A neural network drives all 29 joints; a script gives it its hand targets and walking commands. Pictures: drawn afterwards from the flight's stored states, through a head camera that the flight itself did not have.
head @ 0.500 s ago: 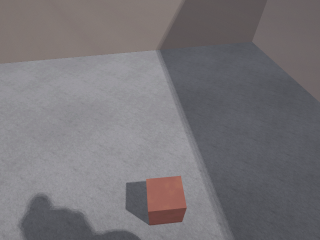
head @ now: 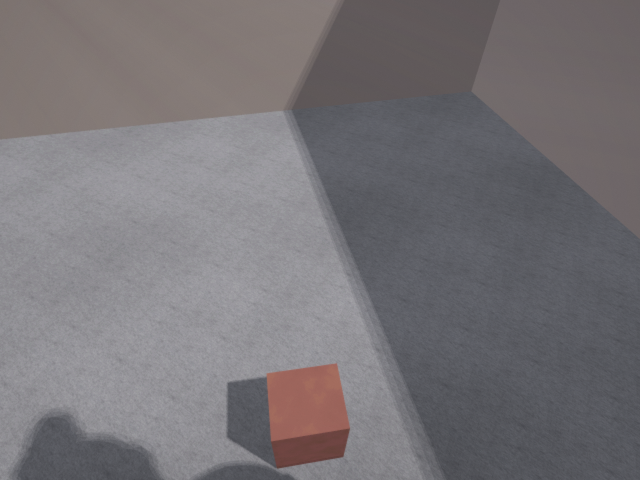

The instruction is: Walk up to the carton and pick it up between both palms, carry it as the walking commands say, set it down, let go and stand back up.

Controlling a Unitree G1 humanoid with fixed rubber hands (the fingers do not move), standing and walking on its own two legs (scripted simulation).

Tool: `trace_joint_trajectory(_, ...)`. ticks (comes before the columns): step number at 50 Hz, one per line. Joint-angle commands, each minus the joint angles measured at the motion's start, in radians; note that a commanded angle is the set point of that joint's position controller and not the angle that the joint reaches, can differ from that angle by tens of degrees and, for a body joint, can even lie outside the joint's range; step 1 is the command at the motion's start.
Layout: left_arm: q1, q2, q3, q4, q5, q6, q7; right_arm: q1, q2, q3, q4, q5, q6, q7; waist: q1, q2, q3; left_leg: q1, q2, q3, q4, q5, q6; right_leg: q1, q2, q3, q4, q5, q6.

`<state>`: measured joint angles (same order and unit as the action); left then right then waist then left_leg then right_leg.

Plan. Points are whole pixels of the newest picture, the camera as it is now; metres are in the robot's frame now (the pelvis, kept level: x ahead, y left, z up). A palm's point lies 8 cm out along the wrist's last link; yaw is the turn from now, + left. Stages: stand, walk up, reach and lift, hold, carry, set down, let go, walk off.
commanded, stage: walk up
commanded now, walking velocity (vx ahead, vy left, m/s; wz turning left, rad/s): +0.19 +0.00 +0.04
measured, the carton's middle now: (306, 416) +0.43 +0.01 -0.66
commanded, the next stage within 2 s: stand in 1.42 s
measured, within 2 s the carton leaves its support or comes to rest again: neither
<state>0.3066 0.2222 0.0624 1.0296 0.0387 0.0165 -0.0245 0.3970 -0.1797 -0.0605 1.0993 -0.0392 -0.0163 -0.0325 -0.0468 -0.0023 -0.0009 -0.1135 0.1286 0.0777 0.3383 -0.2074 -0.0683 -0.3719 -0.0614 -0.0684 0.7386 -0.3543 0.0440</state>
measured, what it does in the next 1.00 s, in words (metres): steps on the spot: right foot, then left foot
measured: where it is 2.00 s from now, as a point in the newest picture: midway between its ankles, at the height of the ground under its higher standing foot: outside the picture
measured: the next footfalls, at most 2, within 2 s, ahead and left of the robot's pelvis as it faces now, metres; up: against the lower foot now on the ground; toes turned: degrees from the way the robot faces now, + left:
right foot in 0.08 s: +0.09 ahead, -0.17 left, +0.00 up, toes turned -6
left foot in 0.60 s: +0.07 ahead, +0.17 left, +0.00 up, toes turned -10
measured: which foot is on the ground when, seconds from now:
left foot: down 0.00-0.08, up 0.10-0.58, down 0.60-1.00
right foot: up 0.00-0.06, down 0.08-0.60, up 0.62-1.00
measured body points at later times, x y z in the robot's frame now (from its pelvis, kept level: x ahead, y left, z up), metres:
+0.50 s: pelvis +0.03 -0.01 +0.00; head +0.07 -0.02 +0.44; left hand +0.00 +0.27 -0.14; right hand +0.14 -0.27 -0.15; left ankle +0.03 +0.14 -0.70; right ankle +0.05 -0.16 -0.75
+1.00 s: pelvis +0.02 +0.07 +0.00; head +0.03 +0.09 +0.45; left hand +0.02 +0.31 -0.17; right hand +0.08 -0.17 -0.14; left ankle +0.04 +0.16 -0.75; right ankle -0.03 -0.07 -0.73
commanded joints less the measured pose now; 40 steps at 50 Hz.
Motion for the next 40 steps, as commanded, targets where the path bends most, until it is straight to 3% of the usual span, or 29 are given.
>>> trace_joint_trajectory(1,0.116,0.0,-0.007,-0.012,-0.013,-0.05,0.028,0.015,-0.088,-0.001,-0.02,0.012,-0.003,0.01,0.078,0.133,0.119,-0.243,-0.005,0.006,0.034,-0.084,0.107,0.299,0.005,-0.063,-0.359,0.19,-0.003)
trace_joint_trajectory(2,0.167,0.059,0.015,0.011,-0.013,-0.064,0.032,0.057,-0.049,0.016,-0.036,0.016,-0.01,0.016,0.106,-0.068,0.041,-0.278,-0.046,0.036,0.196,-0.122,0.08,0.382,-0.109,0.039,-0.393,0.129,-0.026)
trace_joint_trajectory(3,0.257,0.163,0.038,0.015,-0.016,-0.068,0.043,0.037,-0.039,0.021,-0.069,0.019,-0.009,0.017,0.134,-0.335,0.014,-0.381,-0.085,0.035,0.45,-0.301,0.06,0.39,-0.328,0.353,-0.538,0.081,-0.072)
trace_joint_trajectory(4,0.204,0.202,0.027,0.004,-0.009,-0.067,0.044,0.011,-0.05,0.023,-0.087,0.008,0.009,0.01,0.093,-0.213,0.074,-0.397,-0.069,-0.08,0.547,-0.34,0.068,0.293,-0.403,0.44,-0.554,0.205,-0.12)
trace_joint_trajectory(5,0.073,0.167,0.008,-0.034,-0.027,-0.06,0.054,0.037,-0.053,0.024,-0.079,0.026,0.019,0.004,0.042,-0.152,0.1,-0.291,-0.053,-0.116,0.527,-0.345,0.06,0.167,-0.365,0.307,-0.512,0.594,-0.138)
trace_joint_trajectory(6,0.067,0.159,0.005,-0.037,-0.02,-0.054,0.057,0.005,-0.077,0.007,-0.072,0.03,0.04,0.006,0.036,-0.087,0.111,-0.287,-0.082,-0.115,0.614,-0.304,0.055,0.123,-0.368,0.294,-0.485,0.706,-0.186)
trace_joint_trajectory(7,-0.036,0.116,0.0,-0.043,-0.019,-0.053,0.056,-0.001,-0.057,0.024,-0.063,0.032,0.044,0.009,0.031,-0.205,0.095,-0.252,-0.053,-0.13,0.543,-0.273,0.065,0.123,-0.271,0.172,-0.46,0.712,-0.175)
trace_joint_trajectory(8,-0.035,0.107,-0.003,-0.054,-0.016,-0.052,0.059,0.003,-0.052,0.021,-0.049,0.024,0.056,0.02,0.03,-0.128,0.106,-0.283,-0.077,-0.106,0.593,-0.268,0.06,0.141,-0.287,0.173,-0.443,0.692,-0.166)
trace_joint_trajectory(9,0.009,0.102,0.009,-0.054,-0.016,-0.05,0.067,0.015,-0.064,0.014,-0.036,0.021,0.062,0.021,0.046,-0.174,0.038,-0.304,-0.074,-0.092,0.61,-0.22,0.05,0.194,-0.269,0.144,-0.439,0.645,-0.15)
trace_joint_trajectory(11,0.091,0.183,0.032,-0.036,-0.02,-0.042,0.091,-0.008,-0.112,-0.021,-0.077,0.018,0.077,0.023,0.059,-0.171,0.015,-0.368,-0.073,-0.114,0.758,-0.207,0.017,0.23,-0.381,0.224,-0.424,0.698,-0.187)
trace_joint_trajectory(14,0.063,0.165,0.029,-0.039,-0.011,-0.032,0.092,-0.098,-0.134,-0.031,-0.112,0.014,0.094,0.041,0.059,-0.147,0.008,-0.405,-0.084,-0.097,0.776,-0.15,0.004,0.2,-0.34,0.175,-0.431,0.639,-0.19)
trace_joint_trajectory(16,0.068,0.158,0.034,-0.037,-0.007,-0.021,0.098,-0.189,-0.131,-0.029,-0.146,0.01,0.107,0.053,0.073,-0.181,0.045,-0.42,-0.072,-0.089,0.761,-0.124,-0.002,0.173,-0.329,0.141,-0.463,0.469,-0.185)
trace_joint_trajectory(19,0.074,0.16,0.046,-0.035,-0.001,-0.021,0.093,-0.197,-0.098,-0.017,-0.134,0.018,0.099,0.06,0.089,-0.237,0.029,-0.439,-0.086,-0.055,0.578,-0.135,-0.022,0.267,-0.311,0.117,-0.432,0.548,-0.182)
trace_joint_trajectory(20,0.108,0.171,0.042,-0.03,0.005,-0.024,0.093,-0.233,-0.111,-0.02,-0.144,0.022,0.099,0.057,0.097,-0.186,0.025,-0.426,-0.089,-0.049,0.541,-0.157,-0.01,0.265,-0.337,0.131,-0.416,0.654,-0.188)
trace_joint_trajectory(21,0.122,0.185,0.05,-0.018,0.006,-0.021,0.095,-0.245,-0.108,-0.019,-0.16,0.023,0.099,0.059,0.103,-0.234,0.021,-0.402,-0.081,-0.05,0.489,-0.187,-0.017,0.286,-0.346,0.138,-0.389,0.69,-0.195)
trace_joint_trajectory(22,0.081,0.194,0.059,-0.03,0.002,-0.023,0.094,-0.248,-0.11,-0.009,-0.181,0.025,0.104,0.068,0.082,-0.289,0.033,-0.334,-0.064,-0.067,0.448,-0.186,0.0,0.254,-0.339,0.108,-0.398,0.658,-0.171)
trace_joint_trajectory(24,0.037,0.186,0.055,-0.055,0.009,-0.012,0.079,-0.205,-0.1,0.0,-0.174,0.026,0.093,0.064,0.058,-0.226,0.02,-0.228,-0.1,-0.011,0.326,-0.169,0.014,0.173,-0.306,0.072,-0.379,0.599,-0.152)
trace_joint_trajectory(25,0.018,0.213,0.061,-0.067,-0.001,-0.003,0.075,-0.153,-0.108,0.011,-0.159,0.032,0.089,0.067,0.038,-0.278,0.009,-0.15,-0.101,0.002,0.266,-0.13,0.01,0.135,-0.287,0.052,-0.374,0.495,-0.137)
trace_joint_trajectory(26,-0.024,0.2,0.06,-0.081,-0.002,0.002,0.061,-0.156,-0.116,0.015,-0.146,0.027,0.082,0.061,0.019,-0.224,-0.011,-0.064,-0.122,0.039,0.173,-0.039,0.02,0.086,-0.244,0.043,-0.347,0.377,-0.116)
trace_joint_trajectory(27,-0.014,0.178,0.048,-0.073,0.0,0.003,0.056,-0.095,-0.152,-0.007,-0.143,0.032,0.072,0.052,0.006,-0.207,-0.045,0.041,-0.086,-0.006,0.091,-0.026,0.03,0.044,-0.204,0.031,-0.259,0.331,-0.1)
trace_joint_trajectory(28,0.014,0.089,0.018,-0.078,-0.002,0.005,0.047,-0.072,-0.209,-0.015,-0.133,0.022,0.05,0.047,-0.005,0.068,-0.077,0.1,0.059,-0.169,-0.059,0.051,0.054,-0.037,-0.093,-0.051,-0.11,0.073,-0.048)
trace_joint_trajectory(29,0.016,0.031,-0.007,-0.107,-0.002,0.02,0.045,-0.092,-0.266,-0.025,-0.13,0.018,0.036,0.04,0.018,0.294,-0.038,0.048,0.25,-0.401,-0.146,0.129,0.116,-0.136,-0.011,-0.02,0.038,-0.196,-0.026)
trace_joint_trajectory(30,0.016,0.022,-0.005,-0.083,-0.009,0.035,0.041,-0.122,-0.25,-0.015,-0.145,0.026,0.018,0.037,0.057,0.179,-0.028,-0.048,0.267,-0.397,-0.163,0.155,0.085,-0.031,-0.029,0.123,0.058,-0.216,-0.036)
trace_joint_trajectory(32,0.017,0.068,-0.007,-0.06,-0.023,0.03,0.032,-0.221,-0.208,-0.003,-0.169,0.028,-0.001,0.027,0.064,0.185,0.029,-0.074,0.2,-0.283,-0.135,0.209,0.129,-0.021,-0.038,0.129,0.066,-0.115,-0.038)
trace_joint_trajectory(34,0.072,0.071,-0.009,-0.004,-0.032,0.03,0.026,-0.272,-0.15,0.02,-0.18,0.029,-0.004,0.02,0.079,0.209,-0.038,-0.038,0.116,-0.124,-0.059,0.409,0.133,0.058,-0.016,0.102,0.086,-0.029,-0.029)
trace_joint_trajectory(36,0.124,0.083,-0.012,0.008,-0.04,0.034,0.03,-0.233,-0.159,0.032,-0.161,0.035,-0.008,0.013,0.084,0.222,-0.024,0.023,0.096,-0.108,-0.029,0.571,0.079,0.045,0.005,0.111,0.077,-0.001,-0.014)
trace_joint_trajectory(37,0.102,0.08,-0.014,0.021,-0.04,0.04,0.031,-0.209,-0.146,0.03,-0.14,0.032,-0.012,0.012,0.082,0.23,0.004,-0.029,0.095,-0.115,-0.051,0.565,0.086,0.068,-0.008,0.111,0.078,0.013,-0.018)
trace_joint_trajectory(39,0.053,0.073,-0.007,0.004,-0.035,0.044,0.031,-0.19,-0.148,0.021,-0.137,0.029,0.001,0.007,0.066,0.179,-0.004,-0.07,0.112,-0.157,-0.113,0.261,0.12,0.095,0.011,0.101,0.069,0.008,-0.023)
trace_joint_trajectory(40,0.05,0.074,-0.008,-0.014,-0.034,0.047,0.038,-0.163,-0.151,0.021,-0.143,0.028,0.002,0.002,0.053,0.212,0.015,-0.043,0.132,-0.15,-0.132,0.184,0.151,0.074,0.03,0.085,0.077,0.001,-0.026)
